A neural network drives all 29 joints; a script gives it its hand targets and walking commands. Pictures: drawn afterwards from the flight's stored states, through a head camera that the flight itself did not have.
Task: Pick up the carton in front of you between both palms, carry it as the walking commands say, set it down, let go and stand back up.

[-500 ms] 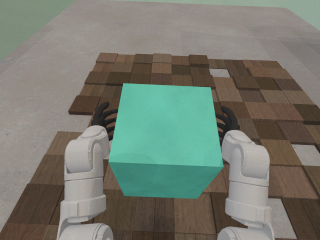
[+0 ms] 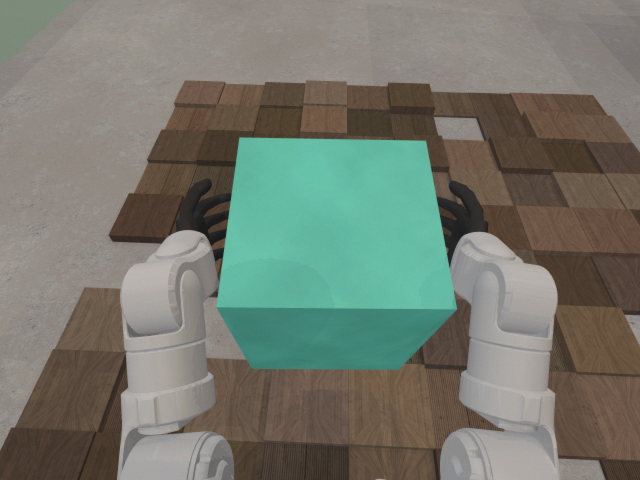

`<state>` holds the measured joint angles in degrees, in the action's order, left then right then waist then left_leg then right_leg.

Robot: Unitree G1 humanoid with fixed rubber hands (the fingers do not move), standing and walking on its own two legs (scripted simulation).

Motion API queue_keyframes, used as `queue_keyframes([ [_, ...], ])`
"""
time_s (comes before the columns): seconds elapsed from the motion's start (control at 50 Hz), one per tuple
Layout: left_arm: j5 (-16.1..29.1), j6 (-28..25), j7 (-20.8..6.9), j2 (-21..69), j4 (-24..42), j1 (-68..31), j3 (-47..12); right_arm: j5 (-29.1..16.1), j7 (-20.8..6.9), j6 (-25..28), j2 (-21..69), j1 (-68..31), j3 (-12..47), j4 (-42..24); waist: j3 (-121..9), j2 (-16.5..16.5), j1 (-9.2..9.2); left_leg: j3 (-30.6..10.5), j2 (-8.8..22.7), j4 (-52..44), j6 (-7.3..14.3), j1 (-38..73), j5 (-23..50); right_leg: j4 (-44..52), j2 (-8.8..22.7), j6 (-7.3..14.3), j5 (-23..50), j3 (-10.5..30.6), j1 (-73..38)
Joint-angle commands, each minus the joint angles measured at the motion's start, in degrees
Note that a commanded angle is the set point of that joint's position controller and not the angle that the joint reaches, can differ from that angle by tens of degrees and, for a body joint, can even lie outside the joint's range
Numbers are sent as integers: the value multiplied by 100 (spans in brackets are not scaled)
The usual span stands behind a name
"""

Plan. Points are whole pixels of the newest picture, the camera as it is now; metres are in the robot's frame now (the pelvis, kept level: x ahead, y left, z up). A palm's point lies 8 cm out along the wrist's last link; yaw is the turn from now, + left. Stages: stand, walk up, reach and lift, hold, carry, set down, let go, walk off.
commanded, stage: carry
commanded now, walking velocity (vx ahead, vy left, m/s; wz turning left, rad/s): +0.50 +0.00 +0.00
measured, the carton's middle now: (328, 268) +0.36 +0.00 +0.06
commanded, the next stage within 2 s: none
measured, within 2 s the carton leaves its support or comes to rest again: neither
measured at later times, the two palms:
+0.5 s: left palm (247, 66) +0.67 +0.13 +0.16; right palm (443, 82) +0.63 -0.16 +0.17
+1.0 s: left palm (237, 4) +0.96 +0.20 +0.14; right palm (380, 4) +0.98 -0.10 +0.14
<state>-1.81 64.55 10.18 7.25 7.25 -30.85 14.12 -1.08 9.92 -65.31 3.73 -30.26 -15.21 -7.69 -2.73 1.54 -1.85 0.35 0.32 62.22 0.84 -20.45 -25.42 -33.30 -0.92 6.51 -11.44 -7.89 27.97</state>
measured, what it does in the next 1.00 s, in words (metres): climbs: left foot, then right foot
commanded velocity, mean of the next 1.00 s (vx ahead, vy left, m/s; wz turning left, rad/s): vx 0.50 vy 0.00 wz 0.00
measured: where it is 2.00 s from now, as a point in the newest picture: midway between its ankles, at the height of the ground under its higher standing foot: (308, 198)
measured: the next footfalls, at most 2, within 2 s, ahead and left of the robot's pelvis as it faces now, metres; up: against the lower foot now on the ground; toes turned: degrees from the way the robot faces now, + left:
left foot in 0.28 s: +0.34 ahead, +0.12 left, +0.02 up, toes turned +2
right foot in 0.62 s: +0.51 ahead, -0.09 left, +0.03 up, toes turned -3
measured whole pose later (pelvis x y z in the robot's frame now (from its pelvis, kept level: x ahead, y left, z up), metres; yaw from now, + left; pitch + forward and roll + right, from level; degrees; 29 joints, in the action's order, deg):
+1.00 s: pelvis +0.64 +0.02 +0.03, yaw +0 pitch +6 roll -1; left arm -0.8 62.5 8.6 6.3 0.7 -28.7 15.0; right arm 6.1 8.4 -64.3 9.2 -27.7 -17.7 -5.6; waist -5.4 1.8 -6.0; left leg 5.0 0.7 26.0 1.4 -31.8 3.1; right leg -27.4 -1.1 6.8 -22.7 -3.6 4.6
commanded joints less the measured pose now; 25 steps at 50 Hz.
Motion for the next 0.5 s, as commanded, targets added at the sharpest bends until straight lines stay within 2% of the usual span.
queue_keyframes([
  [0.0, 1465, -27, -217, 4070, 899, -3545, -3592, -1024, -135, 89, 4398, -3566, 3454, -673, -2533, -431, -285, -208, 168, 1051, 109, -2466, 77, 1019, 1782, 833, 1569, 2875, -3924],
  [0.02, 1644, -67, -276, 4213, 1042, -3784, -3742, -954, -125, 122, 4444, -3588, 3424, -675, -2456, -490, -219, -203, 237, 733, 107, -2330, 173, 1093, 1645, 679, 1340, 2615, -3626],
  [0.04, 1771, -104, -315, 4261, 1147, -3879, -3851, -868, -99, 149, 4424, -3501, 3403, -675, -2497, -630, -194, -103, 199, 546, 92, -2212, 244, 1107, 1557, 620, 1287, 2407, -3521],
  [0.08, 1929, -137, -349, 4160, 1224, -3872, -3929, -692, -23, 191, 4237, -3332, 3351, -709, -2488, -850, -185, 47, 152, -26, 59, -2203, 223, 1157, 1524, 679, 1301, 2129, -3390],
  [0.12, 1984, -112, -332, 3960, 1179, -3742, -3904, -602, 52, 177, 4003, -3212, 3299, -746, -2350, -878, -211, 171, 169, -808, 21, -2135, 467, 1172, 1477, 746, 1372, 1879, -3215],
  [0.18, 1876, 16, -290, 3697, 887, -3370, -3775, -513, 92, 46, 3696, -2938, 3219, -607, -2121, -976, -196, 390, 78, -1931, 31, -1590, 1435, 1005, 1300, 513, 1957, 1384, -2936],
  [0.2, 1806, 64, -283, 3638, 784, -3288, -3711, -508, 82, -10, 3644, -2896, 3197, -535, -1996, -1000, -198, 542, -40, -2361, 41, -1383, 1317, 980, 1246, 435, 2164, 1263, -2854],
  [0.22, 1733, 112, -273, 3590, 690, -3279, -3649, -509, 64, -60, 3623, -2927, 3180, -463, -1877, -984, -192, 707, -122, -2742, 58, -1108, 1650, 902, 1186, 303, 2415, 1087, -2775],
  [0.24, 1651, 155, -256, 3566, 565, -3272, -3566, -519, 43, -110, 3632, -2912, 3159, -364, -1985, -936, 37, 1125, -377, -3204, 120, -212, 1524, 582, 1137, 130, 2537, 772, -2412],
  [0.26, 1568, 193, -240, 3585, 487, -3249, -3520, -543, 24, -148, 3643, -2949, 3135, -252, -2178, -685, 233, 1247, -458, -3380, 211, 938, 1665, -20, 987, -64, 2816, 512, -1958],
  [0.28, 1495, 241, -233, 3599, 466, -3309, -3474, -552, 30, -144, 3636, -3076, 3101, -79, -2701, 4, 477, 244, 73, -3114, 719, 2555, 1736, -1170, 637, -460, 2586, 254, -846],
  [0.3, 1476, 277, -243, 3627, 566, -3386, -3445, -537, 36, -123, 3673, -2985, 3090, 22, -3229, 1354, 847, -2103, 1285, -3596, 1468, 3552, 1427, -3110, 63, -780, 1068, 137, 471],
  [0.32, 1481, 281, -245, 3738, 620, -3641, -3417, -564, 11, -130, 3895, -2889, 3096, 32, -2834, 1677, 832, -3193, 1694, -4092, 1665, 3664, 2442, -3997, -378, -724, -1608, 484, 1510],
  [0.34, 1446, 238, -235, 3895, 612, -3763, -3354, -684, -32, -120, 4115, -3057, 3240, -229, -2701, 784, 779, -3020, 1736, -3979, 1672, 3413, 2669, -4320, -101, -561, -1665, 878, 1634],
  [0.36, 1344, 197, -232, 3988, 601, -3693, -3232, -910, -106, -75, 4412, -3454, 3510, -513, -2511, 101, 785, -2662, 1653, -3851, 1535, 3039, 2935, -4086, 80, -485, -1429, 951, 1619],
  [0.38, 1244, 156, -228, 4092, 527, -3669, -3181, -1119, -180, -18, 4592, -3907, 3732, -736, -2406, 27, 731, -2330, 1556, -3835, 1314, 2845, 2968, -3707, 190, -421, -1279, 1002, 1563],
  [0.42, 1022, 88, -183, 4084, 444, -3499, -3088, -1491, -280, 71, 4782, -4299, 4006, -922, -2409, 343, 570, -1803, 1315, -3927, 1034, 2679, 2374, -2934, 286, -392, -1076, 985, 1368],
  [0.46, 780, 43, -94, 3836, 452, -3264, -3001, -1684, -305, 109, 4717, -4245, 4091, -969, -2348, 601, 600, -1537, 1270, -3994, 1118, 2611, 2502, -2018, 143, -428, -1276, 748, 1240],
  [0.48, 701, 33, -46, 3699, 469, -3198, -2963, -1746, -306, 111, 4652, -4239, 4098, -978, -2297, 606, 626, -1353, 1242, -3984, 1135, 2494, 2571, -1457, 141, -438, -1151, 712, 1042],
])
